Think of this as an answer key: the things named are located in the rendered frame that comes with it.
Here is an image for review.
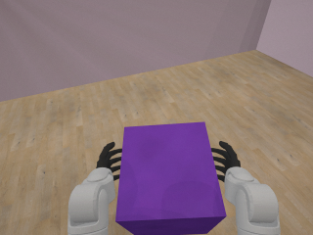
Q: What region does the right robot forearm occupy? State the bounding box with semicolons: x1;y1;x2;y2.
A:
224;166;281;235

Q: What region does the robot left hand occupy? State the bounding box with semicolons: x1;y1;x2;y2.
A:
96;142;122;180

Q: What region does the left robot forearm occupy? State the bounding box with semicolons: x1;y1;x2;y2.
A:
67;167;115;235

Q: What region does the carton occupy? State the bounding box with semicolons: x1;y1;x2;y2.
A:
115;121;227;235

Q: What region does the robot right hand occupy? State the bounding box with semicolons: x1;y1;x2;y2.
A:
210;141;241;182

